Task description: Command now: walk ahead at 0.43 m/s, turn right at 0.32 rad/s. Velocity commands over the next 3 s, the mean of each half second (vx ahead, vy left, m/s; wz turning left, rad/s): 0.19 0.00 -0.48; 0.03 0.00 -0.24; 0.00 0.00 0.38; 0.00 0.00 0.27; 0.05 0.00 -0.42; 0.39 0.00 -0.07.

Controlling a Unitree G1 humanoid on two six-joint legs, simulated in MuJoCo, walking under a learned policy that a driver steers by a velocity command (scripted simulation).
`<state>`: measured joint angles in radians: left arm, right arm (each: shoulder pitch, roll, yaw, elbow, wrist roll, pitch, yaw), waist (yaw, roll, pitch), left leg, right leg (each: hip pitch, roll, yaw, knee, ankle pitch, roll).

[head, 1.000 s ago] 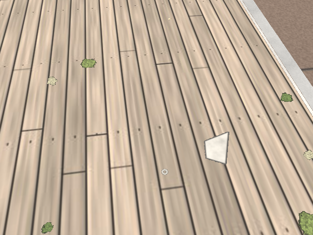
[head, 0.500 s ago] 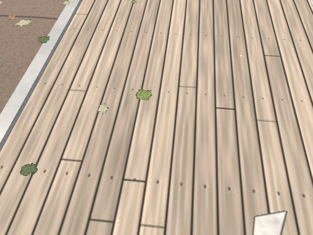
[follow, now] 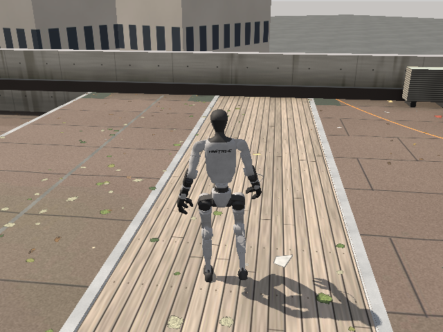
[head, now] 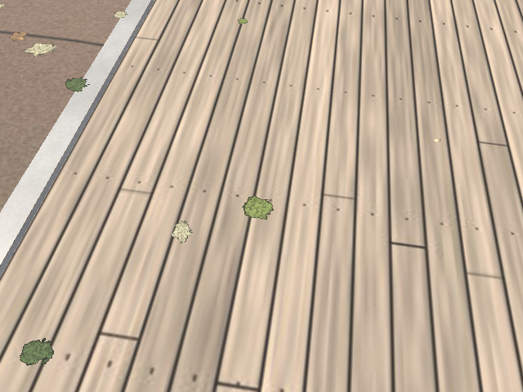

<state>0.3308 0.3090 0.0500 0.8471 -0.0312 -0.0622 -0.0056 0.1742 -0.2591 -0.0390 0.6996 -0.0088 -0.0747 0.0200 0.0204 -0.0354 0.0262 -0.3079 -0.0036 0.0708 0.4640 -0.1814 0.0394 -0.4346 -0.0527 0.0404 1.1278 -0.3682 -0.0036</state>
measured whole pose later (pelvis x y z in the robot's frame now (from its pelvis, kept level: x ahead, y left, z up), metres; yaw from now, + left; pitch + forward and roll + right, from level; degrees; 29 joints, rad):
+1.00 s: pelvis +0.22 +0.00 +0.00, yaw -23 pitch -1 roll +0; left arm 0.17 0.26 0.05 0.71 0.02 0.04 0.01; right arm 0.19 -0.23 -0.02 0.79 -0.01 -0.03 0.01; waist -0.01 -0.02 0.02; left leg -0.25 0.00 -0.02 0.54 -0.28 0.00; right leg -0.26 0.02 0.09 0.51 -0.24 0.03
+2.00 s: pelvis +0.22 +0.04 +0.00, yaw -1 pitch +0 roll +0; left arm 0.18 0.27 0.05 0.78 0.00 0.00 0.01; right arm 0.16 -0.24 -0.02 0.69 -0.03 0.00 -0.01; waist 0.00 0.01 0.02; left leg -0.25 -0.10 -0.09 0.51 -0.25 0.05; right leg -0.24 -0.01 0.07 0.50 -0.27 0.04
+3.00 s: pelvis +0.44 -0.10 -0.02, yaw -16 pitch +3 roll +2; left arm 0.42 0.31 0.05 0.81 0.01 -0.03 0.03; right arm 0.04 -0.27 -0.04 0.66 0.02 -0.08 0.07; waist 0.06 0.00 0.03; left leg -0.53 -0.05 0.07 0.52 -0.05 0.09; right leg 0.13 0.01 -0.05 0.42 -0.51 -0.04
